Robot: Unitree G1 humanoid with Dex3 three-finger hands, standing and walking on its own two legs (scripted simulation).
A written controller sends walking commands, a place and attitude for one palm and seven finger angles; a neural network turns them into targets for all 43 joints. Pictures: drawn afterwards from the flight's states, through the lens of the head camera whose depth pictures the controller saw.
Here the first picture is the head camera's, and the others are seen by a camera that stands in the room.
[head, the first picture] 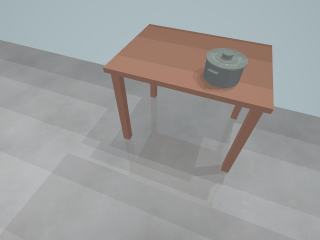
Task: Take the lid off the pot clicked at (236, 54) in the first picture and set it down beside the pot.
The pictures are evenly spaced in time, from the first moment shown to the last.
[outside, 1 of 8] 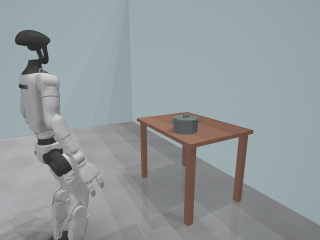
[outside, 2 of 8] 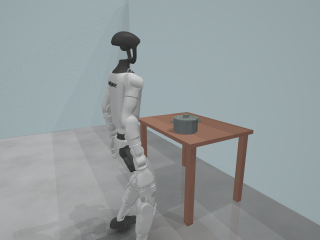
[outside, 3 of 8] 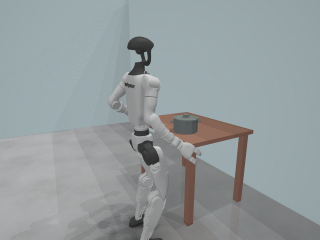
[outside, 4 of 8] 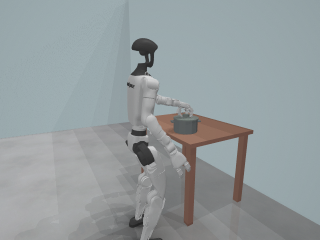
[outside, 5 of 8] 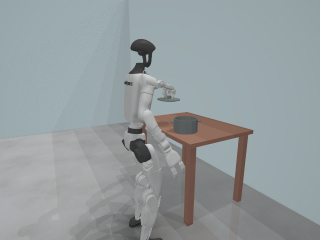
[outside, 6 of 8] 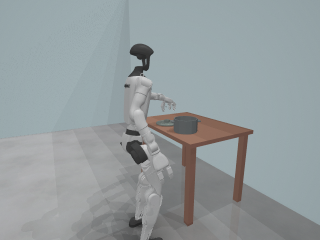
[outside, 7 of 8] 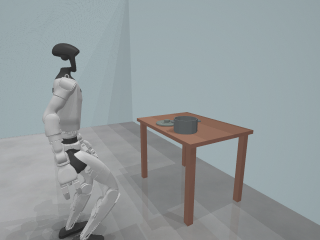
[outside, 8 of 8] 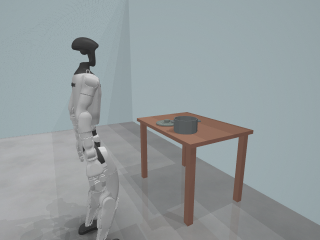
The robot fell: no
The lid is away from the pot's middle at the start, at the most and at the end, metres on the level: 0.00 0.25 0.25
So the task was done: yes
